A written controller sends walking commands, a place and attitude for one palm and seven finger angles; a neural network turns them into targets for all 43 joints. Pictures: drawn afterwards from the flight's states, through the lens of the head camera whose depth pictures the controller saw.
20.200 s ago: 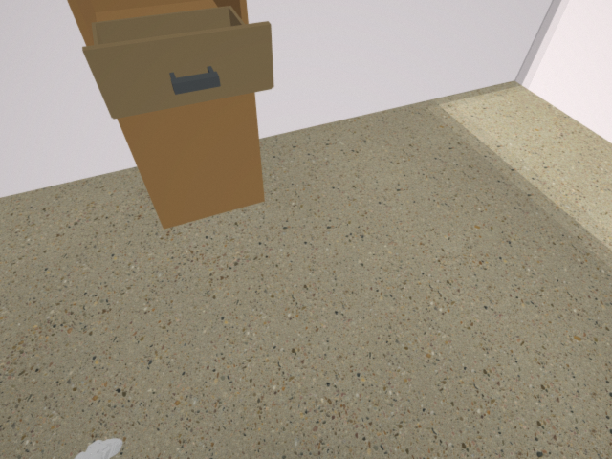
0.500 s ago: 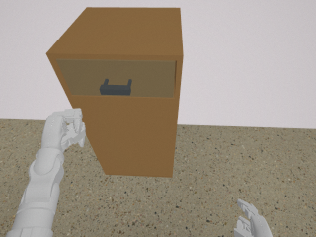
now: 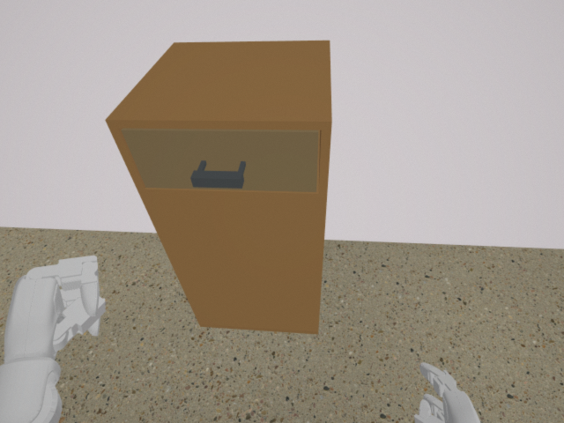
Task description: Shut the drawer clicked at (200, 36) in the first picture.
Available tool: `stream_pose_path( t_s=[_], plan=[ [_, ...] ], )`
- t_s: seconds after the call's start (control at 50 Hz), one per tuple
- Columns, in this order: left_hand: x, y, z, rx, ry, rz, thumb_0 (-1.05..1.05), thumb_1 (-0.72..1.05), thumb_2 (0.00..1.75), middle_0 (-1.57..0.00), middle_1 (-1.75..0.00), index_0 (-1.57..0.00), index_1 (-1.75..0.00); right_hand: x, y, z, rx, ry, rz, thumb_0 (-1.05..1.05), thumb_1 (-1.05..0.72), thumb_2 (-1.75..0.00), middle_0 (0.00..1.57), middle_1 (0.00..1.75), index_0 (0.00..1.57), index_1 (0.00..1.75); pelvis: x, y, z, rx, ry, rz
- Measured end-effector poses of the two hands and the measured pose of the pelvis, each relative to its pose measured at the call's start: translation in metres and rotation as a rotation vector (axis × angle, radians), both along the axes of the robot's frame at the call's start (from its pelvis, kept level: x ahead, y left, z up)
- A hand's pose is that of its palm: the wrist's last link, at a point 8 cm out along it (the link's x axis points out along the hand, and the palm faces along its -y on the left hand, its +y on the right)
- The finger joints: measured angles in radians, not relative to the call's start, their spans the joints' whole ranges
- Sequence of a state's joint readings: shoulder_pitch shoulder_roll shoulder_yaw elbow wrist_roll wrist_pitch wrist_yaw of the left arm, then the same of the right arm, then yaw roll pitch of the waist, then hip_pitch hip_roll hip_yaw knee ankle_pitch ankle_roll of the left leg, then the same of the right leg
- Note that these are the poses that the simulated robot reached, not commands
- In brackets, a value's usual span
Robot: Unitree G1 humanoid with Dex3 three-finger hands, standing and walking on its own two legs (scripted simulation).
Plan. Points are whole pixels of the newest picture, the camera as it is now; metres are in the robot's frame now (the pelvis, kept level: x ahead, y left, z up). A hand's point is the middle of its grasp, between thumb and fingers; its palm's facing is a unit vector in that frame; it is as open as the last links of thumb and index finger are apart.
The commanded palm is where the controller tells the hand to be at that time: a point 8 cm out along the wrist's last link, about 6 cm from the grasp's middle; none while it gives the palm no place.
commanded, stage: draw the hand back to the body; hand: left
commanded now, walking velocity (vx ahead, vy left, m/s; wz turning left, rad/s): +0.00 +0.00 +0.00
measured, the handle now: (220, 172) +0.58 +0.20 +0.03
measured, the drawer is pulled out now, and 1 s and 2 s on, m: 0.00 0.00 0.00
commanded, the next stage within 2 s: step back with the hand held close in 0.28 s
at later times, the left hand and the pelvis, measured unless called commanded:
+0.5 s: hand (74, 305) +0.19 +0.24 +0.17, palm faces +0.40 -0.81 -0.44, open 3.3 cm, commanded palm +0.13 +0.27 +0.17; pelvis +0.00 -0.01 +0.00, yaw +0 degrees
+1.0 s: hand (28, 356) +0.14 +0.26 +0.16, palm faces +0.34 -0.78 -0.53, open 3.3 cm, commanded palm +0.08 +0.30 +0.17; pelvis -0.06 +0.02 -0.01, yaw -1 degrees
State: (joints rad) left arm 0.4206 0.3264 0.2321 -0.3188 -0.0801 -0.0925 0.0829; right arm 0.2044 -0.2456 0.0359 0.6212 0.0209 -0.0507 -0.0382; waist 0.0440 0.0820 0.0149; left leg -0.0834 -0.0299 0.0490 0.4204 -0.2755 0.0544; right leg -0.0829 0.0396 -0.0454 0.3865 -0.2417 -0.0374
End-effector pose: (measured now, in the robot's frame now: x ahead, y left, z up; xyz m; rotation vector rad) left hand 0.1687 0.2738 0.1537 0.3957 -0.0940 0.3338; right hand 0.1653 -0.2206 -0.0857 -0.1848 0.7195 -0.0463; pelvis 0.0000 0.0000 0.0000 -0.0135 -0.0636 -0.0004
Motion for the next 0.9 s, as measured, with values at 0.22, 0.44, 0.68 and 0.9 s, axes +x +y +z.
stream_pose_path(
  t_s=[0.22,0.44,0.68,0.9],
  plan=[
    [-0.038,0.003,0.026,0.092,-0.048,0.063,0.02,0.9,0.9,-1.4,-1.6,-1.41,-1.59,0.02,0.001,0.008,-0.006,-0.074,0.022,0.02,-0.9,-0.9,0.2,0.3,0.2,0.3,0.004,-0.002,-0.001,-0.003,-0.005,0.012],
    [-0.027,-0.002,0.015,0.055,-0.028,0.052,0.02,0.9,0.9,-1.4,-1.6,-1.4,-1.59,0.016,0.002,0.006,-0.005,-0.061,0.02,0.02,-0.9,-0.9,0.2,0.3,0.2,0.3,0.004,-0.005,-0.001,-0.001,0.005,0.007],
    [-0.007,0.005,0.01,0.147,0.016,-0.068,0.02,0.9,0.9,-1.4,-1.6,-1.4,-1.59,-0.023,-0.022,0.003,-0.051,0.043,-0.129,0.01,-0.9,-0.9,0.2,0.3,0.2,0.3,-0.011,0.008,-0.002,0.002,0.074,-0.027],
    [-0.049,0.024,0.021,0.219,-0.036,-0.079,0.02,0.89,0.9,-1.4,-1.6,-1.4,-1.59,-0.051,-0.009,0.009,-0.096,0.04,-0.127,0.02,-0.9,-0.9,0.2,0.3,0.2,0.3,-0.039,0.019,-0.008,0.008,0.077,-0.019]
  ],
)
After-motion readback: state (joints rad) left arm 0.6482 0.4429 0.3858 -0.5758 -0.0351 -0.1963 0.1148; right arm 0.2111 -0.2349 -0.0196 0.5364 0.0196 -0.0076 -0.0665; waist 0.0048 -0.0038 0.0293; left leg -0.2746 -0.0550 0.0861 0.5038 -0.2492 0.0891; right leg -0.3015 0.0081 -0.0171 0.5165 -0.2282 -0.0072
